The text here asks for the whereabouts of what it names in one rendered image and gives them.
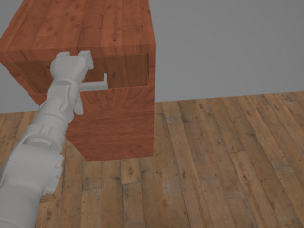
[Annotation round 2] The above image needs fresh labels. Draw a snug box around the left robot forearm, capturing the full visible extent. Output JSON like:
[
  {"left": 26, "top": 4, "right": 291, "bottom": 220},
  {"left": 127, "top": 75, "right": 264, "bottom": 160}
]
[{"left": 0, "top": 77, "right": 80, "bottom": 187}]

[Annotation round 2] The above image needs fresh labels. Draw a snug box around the drawer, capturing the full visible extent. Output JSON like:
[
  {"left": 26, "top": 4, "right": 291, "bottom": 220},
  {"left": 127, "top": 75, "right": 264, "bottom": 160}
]
[{"left": 10, "top": 53, "right": 148, "bottom": 94}]

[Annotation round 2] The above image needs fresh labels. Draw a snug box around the cabinet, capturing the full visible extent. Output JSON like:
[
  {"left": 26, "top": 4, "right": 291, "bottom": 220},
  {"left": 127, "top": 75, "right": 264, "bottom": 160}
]
[{"left": 0, "top": 0, "right": 156, "bottom": 162}]

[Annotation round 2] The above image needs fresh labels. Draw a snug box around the left robot hand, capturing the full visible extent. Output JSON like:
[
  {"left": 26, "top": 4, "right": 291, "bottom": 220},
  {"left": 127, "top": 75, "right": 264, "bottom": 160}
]
[{"left": 50, "top": 50, "right": 94, "bottom": 115}]

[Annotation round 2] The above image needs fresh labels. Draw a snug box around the robot left upper arm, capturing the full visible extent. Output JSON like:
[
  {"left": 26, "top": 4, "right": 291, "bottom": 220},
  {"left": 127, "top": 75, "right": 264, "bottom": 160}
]
[{"left": 0, "top": 144, "right": 64, "bottom": 228}]

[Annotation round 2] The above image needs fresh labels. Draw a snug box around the handle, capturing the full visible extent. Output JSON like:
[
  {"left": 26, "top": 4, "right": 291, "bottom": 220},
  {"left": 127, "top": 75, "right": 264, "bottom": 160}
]
[{"left": 79, "top": 73, "right": 108, "bottom": 92}]

